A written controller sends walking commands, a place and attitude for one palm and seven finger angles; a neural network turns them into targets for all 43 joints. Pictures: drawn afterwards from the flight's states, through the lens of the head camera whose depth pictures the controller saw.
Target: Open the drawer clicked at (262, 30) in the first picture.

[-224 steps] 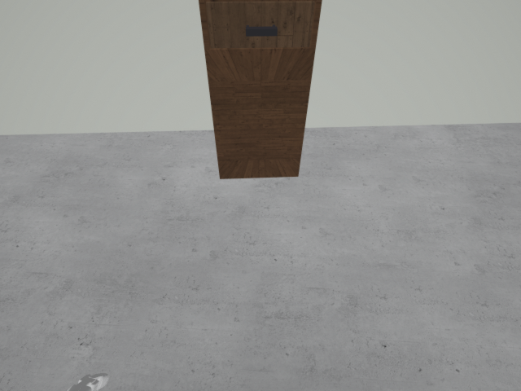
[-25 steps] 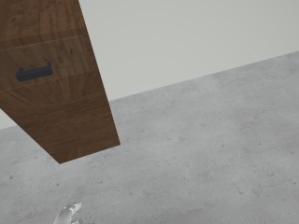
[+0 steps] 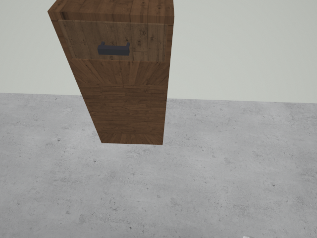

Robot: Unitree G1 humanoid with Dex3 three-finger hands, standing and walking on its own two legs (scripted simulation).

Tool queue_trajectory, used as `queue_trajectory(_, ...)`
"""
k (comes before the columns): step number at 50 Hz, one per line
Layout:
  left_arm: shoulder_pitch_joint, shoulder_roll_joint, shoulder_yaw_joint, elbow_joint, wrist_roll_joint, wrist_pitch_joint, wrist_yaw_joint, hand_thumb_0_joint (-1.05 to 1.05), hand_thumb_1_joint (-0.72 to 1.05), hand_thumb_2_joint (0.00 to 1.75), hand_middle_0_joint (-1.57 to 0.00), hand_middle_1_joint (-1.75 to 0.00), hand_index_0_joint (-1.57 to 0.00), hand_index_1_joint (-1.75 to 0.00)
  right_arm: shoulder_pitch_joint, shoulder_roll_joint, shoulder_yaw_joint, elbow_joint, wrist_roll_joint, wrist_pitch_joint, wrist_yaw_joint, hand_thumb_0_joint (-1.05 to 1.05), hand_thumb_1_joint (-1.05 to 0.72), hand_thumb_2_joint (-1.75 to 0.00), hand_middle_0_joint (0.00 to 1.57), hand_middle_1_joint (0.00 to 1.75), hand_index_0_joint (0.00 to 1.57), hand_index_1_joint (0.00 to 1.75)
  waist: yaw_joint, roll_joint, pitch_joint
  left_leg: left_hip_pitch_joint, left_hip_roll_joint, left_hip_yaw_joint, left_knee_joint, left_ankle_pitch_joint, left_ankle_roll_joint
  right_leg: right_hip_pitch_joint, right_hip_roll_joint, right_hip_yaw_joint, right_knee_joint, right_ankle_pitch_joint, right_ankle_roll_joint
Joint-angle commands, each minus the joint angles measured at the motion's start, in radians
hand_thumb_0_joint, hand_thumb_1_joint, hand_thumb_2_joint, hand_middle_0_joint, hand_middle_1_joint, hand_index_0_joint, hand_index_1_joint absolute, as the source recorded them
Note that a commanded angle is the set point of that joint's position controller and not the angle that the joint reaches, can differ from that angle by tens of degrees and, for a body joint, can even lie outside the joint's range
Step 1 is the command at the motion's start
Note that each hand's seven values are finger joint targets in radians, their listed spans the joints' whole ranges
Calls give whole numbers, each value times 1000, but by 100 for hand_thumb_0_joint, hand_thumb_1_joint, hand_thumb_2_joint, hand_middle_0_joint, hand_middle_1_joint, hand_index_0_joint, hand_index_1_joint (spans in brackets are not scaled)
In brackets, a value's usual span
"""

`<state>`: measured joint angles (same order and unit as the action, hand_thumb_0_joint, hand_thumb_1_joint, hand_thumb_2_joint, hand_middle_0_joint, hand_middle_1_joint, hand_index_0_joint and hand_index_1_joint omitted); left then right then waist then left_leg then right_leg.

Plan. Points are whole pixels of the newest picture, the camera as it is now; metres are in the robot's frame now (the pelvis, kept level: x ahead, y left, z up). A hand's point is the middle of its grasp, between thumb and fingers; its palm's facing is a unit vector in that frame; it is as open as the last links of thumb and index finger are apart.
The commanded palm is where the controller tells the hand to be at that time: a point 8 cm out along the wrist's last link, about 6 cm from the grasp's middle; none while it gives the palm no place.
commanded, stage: take the last steps up to it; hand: left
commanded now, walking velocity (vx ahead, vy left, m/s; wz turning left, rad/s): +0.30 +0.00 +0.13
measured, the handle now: (114, 47) +0.74 +0.25 +0.04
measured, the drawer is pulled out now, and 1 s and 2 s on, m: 0.00 0.00 0.00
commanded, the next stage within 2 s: come to a stop and stand still in 0.84 s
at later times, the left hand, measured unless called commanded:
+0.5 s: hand (103, 233) +0.14 +0.17 -0.16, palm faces +0.02 -0.98 -0.20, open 7.4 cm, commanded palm none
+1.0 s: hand out of the picture +0.12 +0.17 -0.18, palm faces +0.16 -0.98 -0.11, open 7.4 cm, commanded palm none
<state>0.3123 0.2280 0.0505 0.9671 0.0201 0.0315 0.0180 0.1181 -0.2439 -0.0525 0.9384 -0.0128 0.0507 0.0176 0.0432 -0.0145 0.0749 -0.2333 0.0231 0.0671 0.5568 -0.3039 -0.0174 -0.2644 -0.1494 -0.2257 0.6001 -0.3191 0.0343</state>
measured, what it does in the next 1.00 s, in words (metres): walks ahead: right foot, then left foot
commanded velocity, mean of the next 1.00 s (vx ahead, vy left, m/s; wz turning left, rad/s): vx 0.20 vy -0.02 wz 0.03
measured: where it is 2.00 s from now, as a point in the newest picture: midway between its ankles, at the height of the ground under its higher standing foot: outside the picture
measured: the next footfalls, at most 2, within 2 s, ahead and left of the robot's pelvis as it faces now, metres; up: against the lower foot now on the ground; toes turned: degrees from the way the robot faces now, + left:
right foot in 0.48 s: +0.16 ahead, -0.12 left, +0.00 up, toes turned -5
left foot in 0.94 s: +0.29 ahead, +0.13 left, +0.00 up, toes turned +11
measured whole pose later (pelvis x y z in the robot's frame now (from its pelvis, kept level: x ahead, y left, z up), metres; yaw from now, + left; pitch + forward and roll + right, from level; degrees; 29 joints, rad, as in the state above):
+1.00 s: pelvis +0.20 +0.02 +0.00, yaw +3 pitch -1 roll -1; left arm 0.42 0.13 0.03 1.16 0.02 -0.01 0.01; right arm 0.18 -0.15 -0.04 1.04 -0.03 -0.05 0.00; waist 0.05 -0.04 0.04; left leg -0.33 0.05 0.13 0.59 -0.24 0.04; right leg -0.19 -0.07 -0.10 0.75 -0.50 -0.01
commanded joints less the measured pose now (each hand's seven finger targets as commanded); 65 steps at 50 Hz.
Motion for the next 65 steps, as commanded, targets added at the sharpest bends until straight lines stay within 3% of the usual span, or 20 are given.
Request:
queue_trajectory(1,-55,84,5,-91,-6,-6,13,0,90,90,-20,-30,-20,-30,169,-243,-48,-18,-4,-29,-22,0,-90,-90,20,30,20,30,-99,231,-190,245,398,-345,-197,646,214,-220,22,162,362,-314,26)
queue_trajectory(3,-68,74,13,-57,5,-5,1,0,90,90,-20,-30,-20,-30,118,-166,-29,-7,-12,-43,-38,0,-90,-90,20,30,20,30,-79,246,-108,186,305,-302,-268,345,203,-288,31,184,461,-214,25)
queue_trajectory(6,-43,81,11,-10,8,-20,-23,0,90,90,-20,-30,-20,-30,113,-109,-8,3,-6,-64,-41,0,-90,-90,20,30,20,30,-61,179,-40,159,230,-238,-307,231,175,-299,38,184,496,-75,17)
queue_trajectory(16,-152,29,-2,-11,5,-35,-32,0,90,90,-20,-30,-20,-30,270,-77,-16,89,-12,-96,-46,0,-90,-90,20,30,20,30,-87,137,60,161,250,-253,-378,139,209,-282,32,166,229,-29,18)
queue_trajectory(20,-159,8,2,-16,2,-47,-36,0,90,90,-20,-30,-20,-30,271,-85,-17,106,-19,-95,-46,0,-90,-90,20,30,20,30,-72,144,60,99,249,-242,-337,124,195,-149,63,137,60,-22,2)
queue_trajectory(23,-2,28,18,44,5,-65,-33,0,90,90,-20,-30,-20,-30,261,-61,-11,125,-12,-96,-45,0,-90,-90,20,30,20,30,4,46,-8,-31,167,-162,-135,93,128,166,96,126,-136,97,-19)
queue_trajectory(24,100,90,31,76,11,-78,-25,0,90,90,-20,-30,-20,-30,270,-22,-3,121,-2,-103,-38,0,-90,-90,20,30,20,30,48,-84,-69,-164,92,-77,73,30,86,353,-31,282,-202,3,-63)
queue_trajectory(25,213,183,51,105,10,-85,-16,0,90,90,-20,-30,-20,-30,262,29,9,88,3,-107,-32,0,-90,-90,20,30,20,30,79,-330,-115,-358,-23,30,350,-236,44,478,-267,618,-334,-13,-162)
queue_trajectory(26,235,182,45,106,-6,-77,-8,0,90,90,-20,-30,-20,-30,212,-26,-4,68,-3,-96,-31,0,-90,-90,20,30,20,30,86,-231,-90,-380,11,-42,504,-294,50,384,-313,666,-409,-82,-205)
queue_trajectory(28,99,109,34,83,-7,-82,-3,0,90,90,-20,-30,-20,-30,183,-11,-15,89,-6,-90,-21,0,-90,-90,20,30,20,30,35,-149,23,-393,76,-72,607,-133,52,190,-256,592,-456,-232,-201)
queue_trajectory(31,17,31,11,61,-3,-92,4,0,90,90,-20,-30,-20,-30,249,46,-14,121,-11,-68,-13,0,-90,-90,20,30,20,30,-44,-25,40,-296,104,-57,556,-9,29,46,-172,362,-463,-38,-172)
queue_trajectory(34,25,13,2,72,1,-101,4,0,90,90,-20,-30,-20,-30,263,66,-12,125,-15,-53,-9,0,-90,-90,20,30,20,30,-65,-91,55,-265,103,-18,455,48,5,0,-125,256,-474,70,-166)
queue_trajectory(41,112,55,10,119,8,-103,0,0,90,90,-20,-30,-20,-30,111,66,-3,65,-7,-82,3,0,-90,-90,20,30,20,30,-17,-103,20,-210,71,30,136,42,15,122,-127,236,-381,263,-190)
queue_trajectory(45,108,31,7,132,0,-87,1,0,90,90,-20,-30,-20,-30,203,37,-3,101,-11,-99,-8,0,-90,-90,20,30,20,30,-72,-67,-15,66,27,58,-69,147,26,35,-54,180,-208,234,-134)
queue_trajectory(46,123,3,1,130,-1,-82,-1,0,90,90,-20,-30,-20,-30,303,-28,-16,125,-14,-108,-16,0,-90,-90,20,30,20,30,-107,79,-70,215,104,-47,-121,173,52,-48,3,142,-23,150,-103)
queue_trajectory(47,141,-49,-8,113,-9,-80,-5,0,90,90,-20,-30,-20,-30,380,-117,-34,138,-22,-110,-28,0,-90,-90,20,30,20,30,-120,296,-127,334,323,-314,-205,261,138,-211,109,53,210,-124,-55)
queue_trajectory(48,121,-43,-13,98,-5,-80,1,0,90,90,-20,-30,-20,-30,391,-131,-28,140,-12,-95,-37,0,-90,-90,20,30,20,30,-117,266,-140,298,409,-401,-274,347,207,-242,125,117,372,-304,-51)
queue_trajectory(52,122,-67,-27,154,-12,-45,13,0,90,90,-20,-30,-20,-30,133,-14,24,99,-4,-93,-66,0,-90,-90,20,30,20,30,-29,148,-34,32,308,-142,-257,763,170,-67,33,215,281,-161,-13)
queue_trajectory(56,102,-22,-8,128,-5,3,14,0,90,90,-20,-30,-20,-30,138,-62,-5,100,3,-66,-78,0,-90,-90,20,30,20,30,-41,93,-69,69,328,-125,-244,786,185,-77,63,193,281,-115,1)
queue_trajectory(65,-28,-4,18,7,-2,26,7,0,90,90,-20,-30,-20,-30,91,-93,-40,59,-16,-40,-67,0,-90,-90,20,30,20,30,-49,217,-77,54,306,-92,-214,571,177,-106,87,195,235,-97,-6)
